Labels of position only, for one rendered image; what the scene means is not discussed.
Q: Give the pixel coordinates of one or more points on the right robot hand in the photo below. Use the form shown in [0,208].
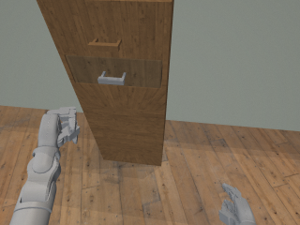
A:
[237,212]

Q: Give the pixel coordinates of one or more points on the left robot forearm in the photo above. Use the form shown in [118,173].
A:
[36,199]

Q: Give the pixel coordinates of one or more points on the left robot hand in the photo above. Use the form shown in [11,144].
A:
[51,127]

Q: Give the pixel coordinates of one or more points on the drawer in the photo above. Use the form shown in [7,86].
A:
[140,72]

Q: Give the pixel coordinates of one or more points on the handle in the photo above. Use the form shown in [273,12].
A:
[111,80]
[104,47]

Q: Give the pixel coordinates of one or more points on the cabinet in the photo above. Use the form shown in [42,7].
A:
[127,122]

